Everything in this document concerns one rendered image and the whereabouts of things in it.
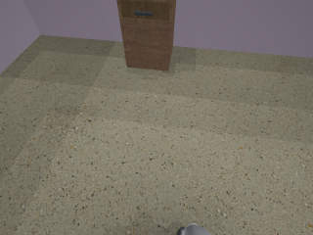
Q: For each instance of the drawer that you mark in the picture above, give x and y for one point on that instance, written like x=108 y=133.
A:
x=160 y=9

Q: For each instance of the handle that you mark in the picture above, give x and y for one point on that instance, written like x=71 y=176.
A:
x=147 y=14

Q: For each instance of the robot right thigh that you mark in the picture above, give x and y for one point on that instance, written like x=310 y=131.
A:
x=194 y=230

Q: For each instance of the cabinet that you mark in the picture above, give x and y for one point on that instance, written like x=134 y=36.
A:
x=148 y=43

